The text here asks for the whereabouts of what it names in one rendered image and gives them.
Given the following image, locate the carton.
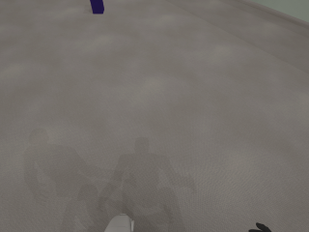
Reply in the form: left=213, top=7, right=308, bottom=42
left=90, top=0, right=104, bottom=15

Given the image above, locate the right robot hand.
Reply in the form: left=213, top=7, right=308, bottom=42
left=248, top=222, right=271, bottom=232

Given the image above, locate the robot left thigh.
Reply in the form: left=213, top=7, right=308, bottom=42
left=104, top=215, right=134, bottom=232

